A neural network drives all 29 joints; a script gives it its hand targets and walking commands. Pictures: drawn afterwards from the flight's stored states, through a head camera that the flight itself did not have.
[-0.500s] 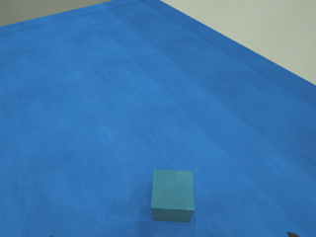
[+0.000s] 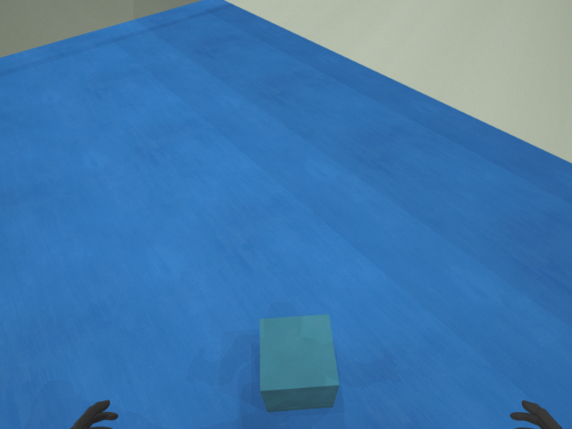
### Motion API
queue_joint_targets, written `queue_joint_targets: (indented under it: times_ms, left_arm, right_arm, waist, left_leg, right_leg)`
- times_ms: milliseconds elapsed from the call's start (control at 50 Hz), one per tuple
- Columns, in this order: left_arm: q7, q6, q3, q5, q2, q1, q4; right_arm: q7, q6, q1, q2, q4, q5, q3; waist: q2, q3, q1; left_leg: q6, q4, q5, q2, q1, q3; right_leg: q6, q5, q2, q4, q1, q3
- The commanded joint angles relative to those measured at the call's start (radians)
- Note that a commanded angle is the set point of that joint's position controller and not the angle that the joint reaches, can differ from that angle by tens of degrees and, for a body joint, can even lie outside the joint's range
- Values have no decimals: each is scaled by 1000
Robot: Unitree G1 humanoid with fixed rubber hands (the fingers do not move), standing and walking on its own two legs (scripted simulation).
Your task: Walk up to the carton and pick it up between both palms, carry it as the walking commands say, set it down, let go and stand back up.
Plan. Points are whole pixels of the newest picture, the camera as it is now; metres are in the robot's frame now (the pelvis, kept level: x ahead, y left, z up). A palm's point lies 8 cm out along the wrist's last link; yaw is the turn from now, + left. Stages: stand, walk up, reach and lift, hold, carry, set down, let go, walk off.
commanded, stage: walk up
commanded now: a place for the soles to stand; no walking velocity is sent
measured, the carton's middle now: (297, 364) +0.42 +0.03 -0.65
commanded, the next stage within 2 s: reach and lift in 0.68 s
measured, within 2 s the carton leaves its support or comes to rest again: neither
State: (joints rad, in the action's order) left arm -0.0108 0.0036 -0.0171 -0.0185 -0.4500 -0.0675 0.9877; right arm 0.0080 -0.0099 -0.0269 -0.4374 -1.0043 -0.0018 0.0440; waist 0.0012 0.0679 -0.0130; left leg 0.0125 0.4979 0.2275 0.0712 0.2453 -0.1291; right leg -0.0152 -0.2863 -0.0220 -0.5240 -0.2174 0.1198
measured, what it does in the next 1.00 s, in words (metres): stands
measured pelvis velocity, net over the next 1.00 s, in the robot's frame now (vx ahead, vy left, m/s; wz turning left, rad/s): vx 0.01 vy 0.00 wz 0.08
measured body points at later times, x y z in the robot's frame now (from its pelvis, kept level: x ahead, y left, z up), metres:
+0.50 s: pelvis +0.02 -0.01 +0.01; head +0.03 -0.01 +0.46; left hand +0.13 +0.31 -0.10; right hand +0.14 -0.34 -0.10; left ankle +0.02 +0.13 -0.74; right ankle +0.00 -0.13 -0.74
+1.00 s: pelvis +0.01 +0.00 -0.01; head +0.12 +0.02 +0.42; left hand +0.19 +0.30 -0.12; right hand +0.21 -0.29 -0.11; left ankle +0.02 +0.13 -0.74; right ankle +0.00 -0.13 -0.74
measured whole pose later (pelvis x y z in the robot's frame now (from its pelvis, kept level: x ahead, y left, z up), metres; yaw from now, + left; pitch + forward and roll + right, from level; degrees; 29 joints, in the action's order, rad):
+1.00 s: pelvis +0.01 +0.00 -0.01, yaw +5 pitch +6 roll +0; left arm -0.05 -0.19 -0.17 -0.06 -0.31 -0.04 0.54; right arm 0.06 0.16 -0.04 -0.32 -0.59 -0.07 0.18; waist 0.03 0.15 -0.03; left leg 0.02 0.65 0.29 0.02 0.46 -0.03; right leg -0.03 -0.38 0.02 -0.67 -0.40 0.04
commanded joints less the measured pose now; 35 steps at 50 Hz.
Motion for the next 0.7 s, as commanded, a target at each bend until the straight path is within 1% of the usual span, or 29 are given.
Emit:
queue_joint_targets:
  times_ms: [0, 60, 100, 160, 400, 660, 680]
  left_arm:
    - [-13, -7, -34, -2, -152, 19, -36]
    - [-17, -4, -37, 2, -155, 30, -29]
    - [-16, -3, -38, 3, -153, 37, -26]
    - [-14, -3, -38, 6, -147, 38, -19]
    - [-8, -8, -39, 8, -134, 35, -6]
    - [-4, -10, -39, 8, -133, 26, -3]
    - [-48, -16, -128, -24, -29, 226, -354]
  right_arm:
    - [-11, -29, 42, -198, 42, -4, 29]
    - [-13, -35, 29, -184, 30, -3, 20]
    - [-14, -37, 15, -179, 22, -3, 16]
    - [-16, -39, 5, -176, 16, -4, 12]
    - [-22, -34, 1, -169, 5, -5, 6]
    - [-24, -29, 9, -166, 0, -6, 7]
    - [11, 22, 108, -53, 351, -53, 66]
  waist:
    - [0, -111, 15]
    - [10, -100, 9]
    - [13, -104, 4]
    - [10, -108, 2]
    - [7, -107, -2]
    - [9, -113, -2]
    - [29, 14, -20]
  left_leg:
    - [-79, -149, 6, 126, -111, 163]
    - [-55, -155, -27, 97, -117, 132]
    - [-48, -156, -62, 90, -143, 122]
    - [-47, -159, -96, 89, -160, 117]
    - [-43, -161, -166, 89, -191, 104]
    - [-40, -163, -215, 91, -210, 103]
    - [0, -69, -54, -128, -9, 100]
  right_leg:
    - [75, 110, 88, 120, -44, 54]
    - [77, 150, 105, 165, -23, 66]
    - [75, 169, 109, 180, -19, 64]
    - [70, 191, 109, 190, -7, 55]
    - [59, 244, 112, 206, 10, 33]
    - [52, 283, 116, 215, 32, 19]
    - [16, 68, 5, 124, -148, -72]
